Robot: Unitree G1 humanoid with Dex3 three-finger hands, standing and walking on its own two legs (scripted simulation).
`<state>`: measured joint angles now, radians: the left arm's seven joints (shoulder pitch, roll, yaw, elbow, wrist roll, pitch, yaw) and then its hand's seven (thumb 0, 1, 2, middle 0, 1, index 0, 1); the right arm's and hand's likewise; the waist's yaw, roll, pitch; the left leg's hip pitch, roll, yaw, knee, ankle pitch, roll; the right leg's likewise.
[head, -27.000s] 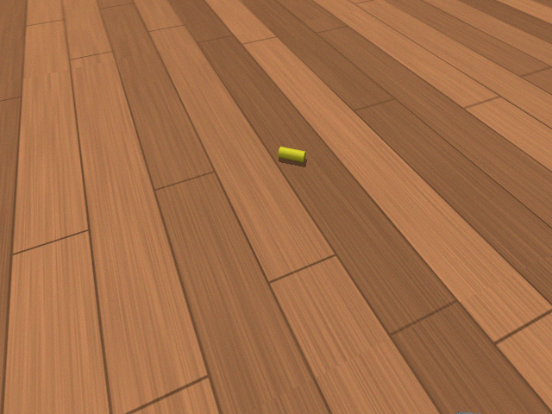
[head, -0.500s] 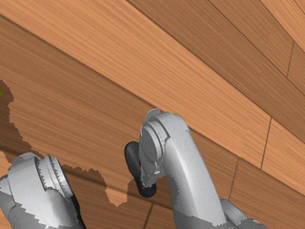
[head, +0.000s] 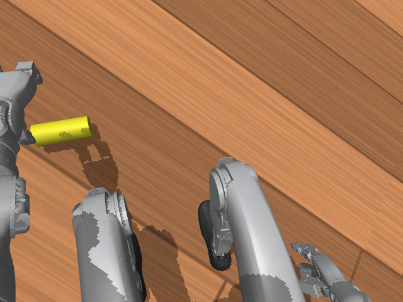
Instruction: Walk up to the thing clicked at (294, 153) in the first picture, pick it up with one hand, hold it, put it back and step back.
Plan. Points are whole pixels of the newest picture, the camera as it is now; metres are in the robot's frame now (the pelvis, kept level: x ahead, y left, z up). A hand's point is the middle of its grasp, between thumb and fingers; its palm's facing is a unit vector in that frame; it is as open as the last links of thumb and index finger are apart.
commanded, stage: withdraw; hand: left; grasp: from above
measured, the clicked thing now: (63, 130) +0.53 +0.25 -0.34
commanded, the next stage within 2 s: home in 0.14 s
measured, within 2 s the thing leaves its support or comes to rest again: neither
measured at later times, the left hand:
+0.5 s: hand (24, 110) +0.52 +0.27 -0.16, palm faces -0.34 -0.15 -0.93, open 12.7 cm
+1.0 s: hand out of the picture +0.33 +0.23 +0.06, palm faces -0.15 -0.82 -0.56, open 7.5 cm
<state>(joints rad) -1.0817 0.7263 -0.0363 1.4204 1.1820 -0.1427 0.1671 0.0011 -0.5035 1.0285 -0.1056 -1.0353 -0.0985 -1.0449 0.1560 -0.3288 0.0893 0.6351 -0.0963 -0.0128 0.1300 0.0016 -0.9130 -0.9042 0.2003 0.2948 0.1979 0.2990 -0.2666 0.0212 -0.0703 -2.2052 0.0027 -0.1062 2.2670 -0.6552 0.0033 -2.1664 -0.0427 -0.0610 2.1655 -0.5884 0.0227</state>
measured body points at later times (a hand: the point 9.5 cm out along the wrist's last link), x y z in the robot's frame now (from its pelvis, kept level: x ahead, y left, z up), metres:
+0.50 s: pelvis +0.01 +0.01 -0.02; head +0.25 +0.06 +0.36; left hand +0.53 +0.28 -0.10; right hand +0.02 -0.25 -0.12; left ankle +0.09 +0.12 -0.34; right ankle +0.12 -0.13 -0.34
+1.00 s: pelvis +0.02 +0.00 +0.16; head +0.17 +0.04 +0.59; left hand +0.34 +0.27 +0.09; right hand +0.24 -0.25 +0.07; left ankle +0.09 +0.12 -0.34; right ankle +0.12 -0.13 -0.34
